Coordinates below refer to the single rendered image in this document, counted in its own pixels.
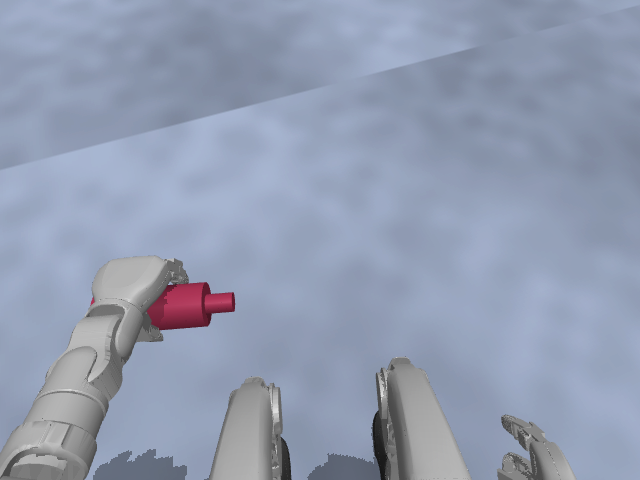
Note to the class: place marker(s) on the left robot hand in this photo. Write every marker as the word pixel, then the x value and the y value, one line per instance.
pixel 140 281

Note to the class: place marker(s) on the bottle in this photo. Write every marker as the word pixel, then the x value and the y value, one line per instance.
pixel 188 306

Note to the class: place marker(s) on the left robot arm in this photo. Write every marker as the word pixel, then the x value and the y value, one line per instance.
pixel 57 438

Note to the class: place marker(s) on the right robot hand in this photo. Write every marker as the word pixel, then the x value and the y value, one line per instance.
pixel 547 460

